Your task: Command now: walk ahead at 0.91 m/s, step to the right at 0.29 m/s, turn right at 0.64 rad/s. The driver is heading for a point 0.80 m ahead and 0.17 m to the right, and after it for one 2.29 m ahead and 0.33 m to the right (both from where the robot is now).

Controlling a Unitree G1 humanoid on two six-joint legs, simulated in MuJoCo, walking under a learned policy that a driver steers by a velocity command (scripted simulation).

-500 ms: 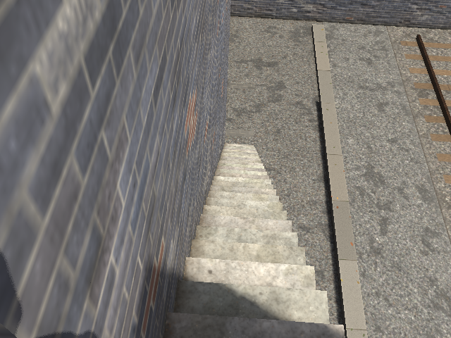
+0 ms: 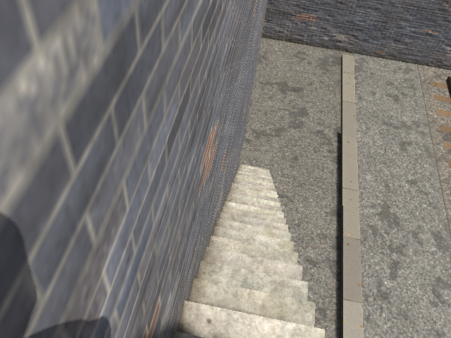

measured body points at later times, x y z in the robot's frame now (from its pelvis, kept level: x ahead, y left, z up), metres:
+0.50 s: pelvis +0.38 -0.09 -0.39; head +0.37 -0.09 +0.06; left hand +0.55 +0.13 -0.52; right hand +0.18 -0.33 -0.51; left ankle +0.53 +0.01 -1.10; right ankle +0.24 -0.11 -0.87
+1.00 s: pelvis +0.81 -0.13 -0.79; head +0.84 -0.10 -0.34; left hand +1.13 -0.02 -0.84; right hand +0.56 -0.22 -0.88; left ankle +0.81 -0.23 -1.47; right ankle +0.76 -0.33 -1.41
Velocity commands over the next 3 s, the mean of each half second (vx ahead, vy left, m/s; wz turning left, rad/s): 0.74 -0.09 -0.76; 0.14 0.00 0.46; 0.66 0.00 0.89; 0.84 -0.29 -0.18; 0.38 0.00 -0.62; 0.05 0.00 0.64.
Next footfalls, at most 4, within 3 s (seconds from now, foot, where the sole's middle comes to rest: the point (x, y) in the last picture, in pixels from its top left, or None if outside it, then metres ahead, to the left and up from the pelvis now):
0.06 right None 0.06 -0.09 -0.85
0.58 right None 0.28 -0.11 -1.09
0.78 left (276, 330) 0.80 -0.28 -1.53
1.04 right None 0.77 -0.37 -1.53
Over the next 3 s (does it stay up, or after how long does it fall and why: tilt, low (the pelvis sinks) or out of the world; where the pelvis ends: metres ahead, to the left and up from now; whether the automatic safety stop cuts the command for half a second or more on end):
stays up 2.24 -0.41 -2.15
